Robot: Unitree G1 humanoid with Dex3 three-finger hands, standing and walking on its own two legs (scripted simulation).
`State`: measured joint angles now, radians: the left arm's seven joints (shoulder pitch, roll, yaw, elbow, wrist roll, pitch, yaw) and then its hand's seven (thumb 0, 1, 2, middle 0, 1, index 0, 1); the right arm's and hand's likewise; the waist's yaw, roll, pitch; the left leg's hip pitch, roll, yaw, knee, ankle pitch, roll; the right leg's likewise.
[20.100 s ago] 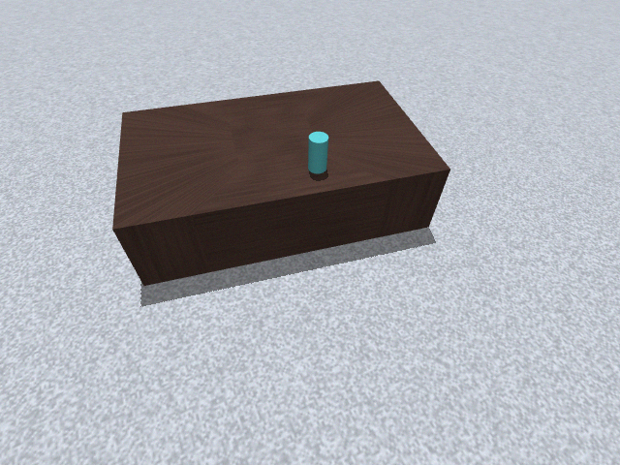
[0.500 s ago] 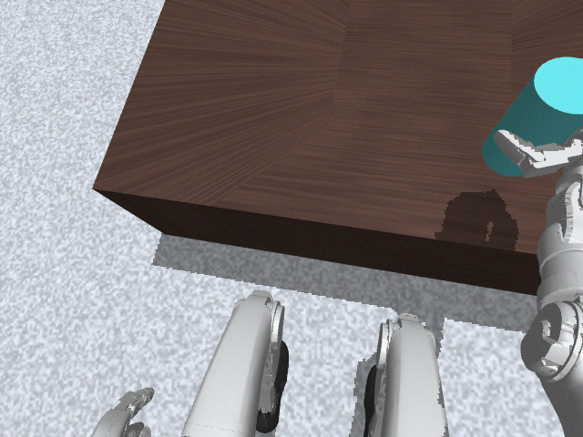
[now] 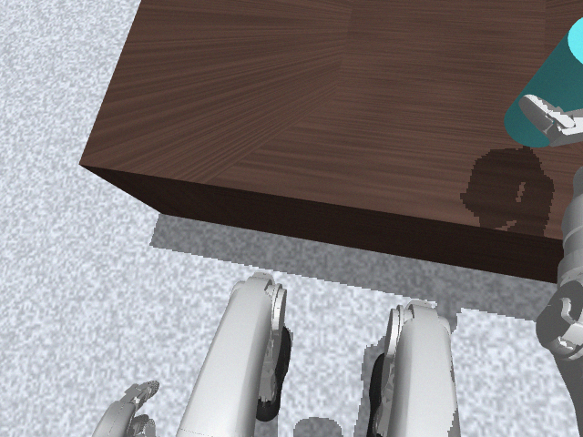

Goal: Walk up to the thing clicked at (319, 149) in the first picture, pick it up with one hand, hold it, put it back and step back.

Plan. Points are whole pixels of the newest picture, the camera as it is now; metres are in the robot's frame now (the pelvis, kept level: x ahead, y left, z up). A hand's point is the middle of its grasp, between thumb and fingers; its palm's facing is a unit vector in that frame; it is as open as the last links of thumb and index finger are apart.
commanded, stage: lower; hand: right
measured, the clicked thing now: (565, 89) +0.54 -0.23 +0.02
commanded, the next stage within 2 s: loosen in 1.10 s
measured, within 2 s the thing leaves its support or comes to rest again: rests again in 1.06 s
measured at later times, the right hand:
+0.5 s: hand (541, 110) +0.56 -0.24 -0.04, palm faces +0.20 +0.98 -0.01, open 10.3 cm
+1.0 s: hand (530, 119) +0.56 -0.24 -0.08, palm faces +0.21 +0.98 -0.01, open 10.3 cm
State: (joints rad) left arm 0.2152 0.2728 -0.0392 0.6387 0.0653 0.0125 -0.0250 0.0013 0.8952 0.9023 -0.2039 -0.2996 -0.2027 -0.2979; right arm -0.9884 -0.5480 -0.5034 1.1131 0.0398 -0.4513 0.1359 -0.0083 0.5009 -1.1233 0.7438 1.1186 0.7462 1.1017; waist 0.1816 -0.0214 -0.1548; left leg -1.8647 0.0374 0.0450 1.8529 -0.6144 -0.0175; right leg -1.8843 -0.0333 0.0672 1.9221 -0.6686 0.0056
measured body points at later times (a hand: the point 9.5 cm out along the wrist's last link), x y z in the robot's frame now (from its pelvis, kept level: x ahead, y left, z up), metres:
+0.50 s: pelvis -0.01 +0.00 -0.06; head +0.22 -0.04 +0.32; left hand +0.03 +0.28 -0.17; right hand +0.54 -0.29 -0.04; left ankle +0.09 +0.13 -0.45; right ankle +0.07 -0.12 -0.45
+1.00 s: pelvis -0.01 +0.00 -0.09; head +0.22 -0.05 +0.29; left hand +0.02 +0.28 -0.20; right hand +0.55 -0.29 -0.07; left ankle +0.09 +0.13 -0.45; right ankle +0.07 -0.12 -0.45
